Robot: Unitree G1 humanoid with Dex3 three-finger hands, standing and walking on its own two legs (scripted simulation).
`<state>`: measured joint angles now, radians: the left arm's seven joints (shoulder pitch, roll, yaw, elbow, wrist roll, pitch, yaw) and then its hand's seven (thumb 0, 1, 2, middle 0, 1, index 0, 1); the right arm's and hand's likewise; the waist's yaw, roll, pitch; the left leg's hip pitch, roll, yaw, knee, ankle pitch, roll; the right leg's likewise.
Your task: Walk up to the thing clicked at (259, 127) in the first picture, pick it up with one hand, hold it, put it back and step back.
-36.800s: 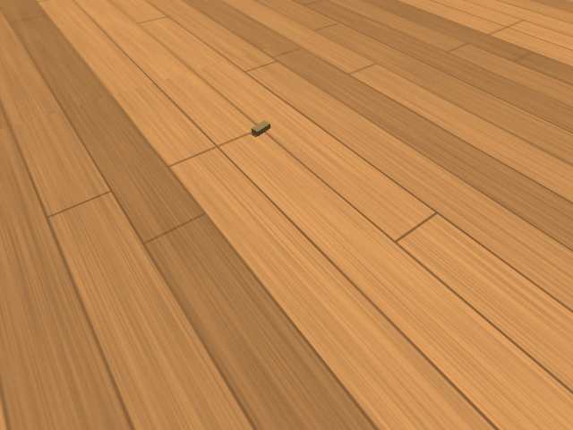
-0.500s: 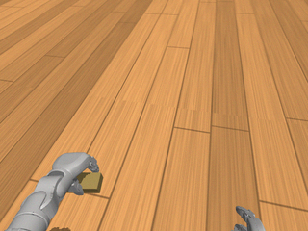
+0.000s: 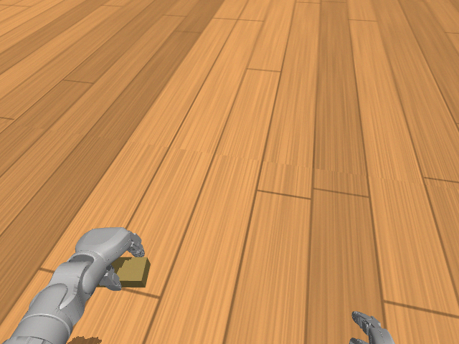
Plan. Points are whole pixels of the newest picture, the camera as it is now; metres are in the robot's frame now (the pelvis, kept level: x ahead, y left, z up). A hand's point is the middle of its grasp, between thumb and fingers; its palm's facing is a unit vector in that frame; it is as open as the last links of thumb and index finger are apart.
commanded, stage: crouch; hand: left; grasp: from above
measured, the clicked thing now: (119, 272) +0.30 +0.23 -0.09
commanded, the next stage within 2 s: lower in 1.88 s
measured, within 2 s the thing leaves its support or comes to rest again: neither
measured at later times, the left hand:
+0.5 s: hand (124, 288) +0.31 +0.27 -0.22, palm faces -0.44 +0.07 -0.90, open 7.8 cm
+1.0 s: hand (140, 302) +0.35 +0.30 -0.46, palm faces -0.49 +0.01 -0.87, open 7.9 cm
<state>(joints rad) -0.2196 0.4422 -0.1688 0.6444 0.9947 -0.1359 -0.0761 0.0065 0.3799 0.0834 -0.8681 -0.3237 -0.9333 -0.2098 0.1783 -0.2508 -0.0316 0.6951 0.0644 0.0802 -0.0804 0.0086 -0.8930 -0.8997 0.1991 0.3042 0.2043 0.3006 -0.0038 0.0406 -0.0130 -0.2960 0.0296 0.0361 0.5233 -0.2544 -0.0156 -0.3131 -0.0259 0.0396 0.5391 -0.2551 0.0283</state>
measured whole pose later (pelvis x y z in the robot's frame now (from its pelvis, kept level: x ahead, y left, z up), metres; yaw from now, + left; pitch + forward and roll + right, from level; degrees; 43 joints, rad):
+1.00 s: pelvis -0.06 +0.01 -0.31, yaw -1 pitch +37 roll -6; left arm -0.72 0.67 0.10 1.19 1.29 -0.33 0.30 0.00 0.35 0.14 -0.84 -0.38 -0.91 -0.26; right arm 0.18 -0.24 -0.03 0.75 -0.09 -0.02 0.06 0.00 -0.89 -0.90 0.20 0.30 0.21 0.30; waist -0.16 0.02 -0.17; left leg -1.97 0.02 -0.09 1.98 -0.67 -0.01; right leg -1.91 -0.01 -0.01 1.92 -0.66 0.06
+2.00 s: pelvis -0.07 +0.01 -0.44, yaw -6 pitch +34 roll -10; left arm -0.92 0.89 0.19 1.42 1.40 -0.40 0.36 0.01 0.39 0.00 -0.97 -0.16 -1.02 -0.07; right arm 0.12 -0.26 0.06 0.76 -0.16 0.00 0.14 0.00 -0.90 -0.90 0.20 0.30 0.21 0.30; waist -0.23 -0.03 -0.03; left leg -2.33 0.00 -0.16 2.43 -0.70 -0.01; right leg -2.24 0.02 -0.04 2.32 -0.69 0.07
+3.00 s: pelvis -0.07 +0.02 -0.48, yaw -10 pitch +29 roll -13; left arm -0.94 1.05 0.22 1.61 1.43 -0.42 0.51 0.00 0.43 0.00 -0.97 -0.08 -1.00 -0.03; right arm 0.06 -0.28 0.20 0.70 -0.24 -0.06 0.16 0.00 -0.89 -0.89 0.20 0.30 0.21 0.30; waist -0.31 -0.12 0.09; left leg -2.37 0.00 -0.23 2.58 -0.74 -0.01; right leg -2.27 0.06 -0.09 2.42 -0.69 0.07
